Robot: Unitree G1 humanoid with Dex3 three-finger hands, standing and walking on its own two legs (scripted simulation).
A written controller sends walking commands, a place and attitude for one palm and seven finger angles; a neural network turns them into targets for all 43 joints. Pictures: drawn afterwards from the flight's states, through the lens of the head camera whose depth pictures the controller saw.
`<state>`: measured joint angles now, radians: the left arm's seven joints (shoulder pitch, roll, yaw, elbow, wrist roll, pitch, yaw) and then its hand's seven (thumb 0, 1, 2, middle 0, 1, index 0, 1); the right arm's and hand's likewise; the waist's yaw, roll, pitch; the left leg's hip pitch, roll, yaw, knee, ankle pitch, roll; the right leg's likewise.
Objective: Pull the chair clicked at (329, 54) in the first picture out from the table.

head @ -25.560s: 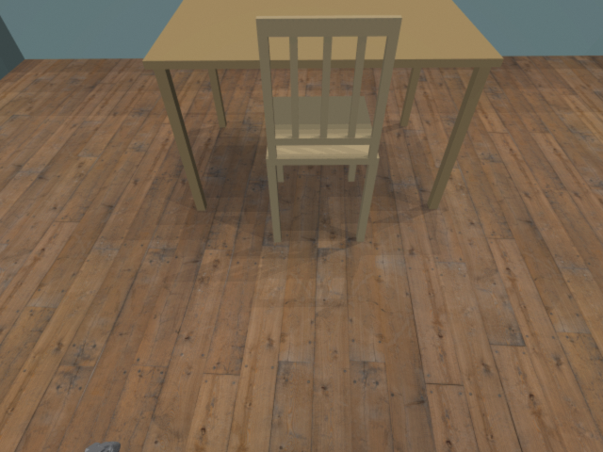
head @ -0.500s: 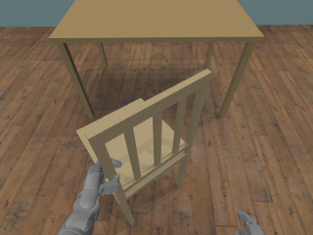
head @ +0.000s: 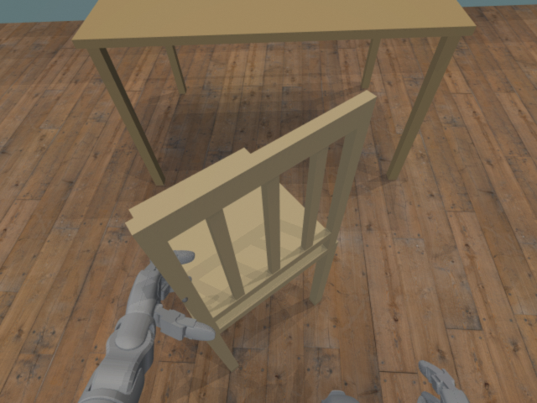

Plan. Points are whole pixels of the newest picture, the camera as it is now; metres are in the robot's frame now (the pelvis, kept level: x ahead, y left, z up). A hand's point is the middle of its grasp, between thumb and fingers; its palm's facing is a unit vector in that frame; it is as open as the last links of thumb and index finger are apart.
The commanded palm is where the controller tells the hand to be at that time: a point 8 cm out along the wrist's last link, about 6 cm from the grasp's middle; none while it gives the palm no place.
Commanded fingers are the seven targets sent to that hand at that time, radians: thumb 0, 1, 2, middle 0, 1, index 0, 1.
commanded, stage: open the thumb and straighten the fingers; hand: left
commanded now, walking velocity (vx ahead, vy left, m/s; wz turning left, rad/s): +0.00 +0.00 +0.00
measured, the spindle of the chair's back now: (272, 232) +0.40 +0.00 -0.04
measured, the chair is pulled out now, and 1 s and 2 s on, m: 0.53 0.53 0.53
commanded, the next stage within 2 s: draw the fingers out of the gap in 0.24 s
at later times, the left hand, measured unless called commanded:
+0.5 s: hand (174, 314) +0.26 +0.16 -0.05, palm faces +0.00 -0.98 -0.21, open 17.5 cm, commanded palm +0.24 +0.21 -0.02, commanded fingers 0.00 -0.55 0.20 0.00 0.00 0.00 0.00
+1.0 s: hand (163, 373) +0.18 +0.16 -0.05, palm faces +0.01 -0.98 -0.20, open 17.5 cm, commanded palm +0.16 +0.21 -0.02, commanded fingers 0.00 -0.55 0.20 0.00 0.00 0.00 0.00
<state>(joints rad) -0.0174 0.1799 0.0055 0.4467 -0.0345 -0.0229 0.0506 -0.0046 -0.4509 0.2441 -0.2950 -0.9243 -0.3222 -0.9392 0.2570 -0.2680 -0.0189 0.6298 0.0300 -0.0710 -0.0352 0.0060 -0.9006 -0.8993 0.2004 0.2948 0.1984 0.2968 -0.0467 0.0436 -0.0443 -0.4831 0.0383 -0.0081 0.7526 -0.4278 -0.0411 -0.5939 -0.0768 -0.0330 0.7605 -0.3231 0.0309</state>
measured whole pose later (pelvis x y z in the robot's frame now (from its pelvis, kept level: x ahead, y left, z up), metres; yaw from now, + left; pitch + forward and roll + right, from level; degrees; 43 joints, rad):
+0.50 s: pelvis +0.01 +0.00 -0.01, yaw +1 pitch +10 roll +0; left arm 0.13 0.20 0.02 0.27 -0.04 0.04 0.01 -0.01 -0.54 0.20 -0.01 -0.02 -0.01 -0.02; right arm 0.25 -0.27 -0.01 0.55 0.03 -0.07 -0.05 0.01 -0.90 -0.90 0.20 0.29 0.20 0.30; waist -0.05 0.04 -0.07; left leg -0.54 0.04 -0.03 0.83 -0.48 -0.04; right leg -0.64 -0.08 -0.05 0.83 -0.37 0.03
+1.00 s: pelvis +0.00 +0.00 -0.02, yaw +2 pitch +10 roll -1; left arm 0.45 0.20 -0.04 -0.02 -0.03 0.07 0.02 -0.02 -0.54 0.20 0.00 0.00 0.00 0.00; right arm 0.23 -0.25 0.00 0.50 0.03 -0.13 -0.07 0.01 -0.90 -0.90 0.20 0.30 0.20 0.30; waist -0.03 0.05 -0.10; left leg -0.60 0.03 -0.05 0.93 -0.51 -0.04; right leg -0.68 -0.09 -0.07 0.90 -0.40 0.04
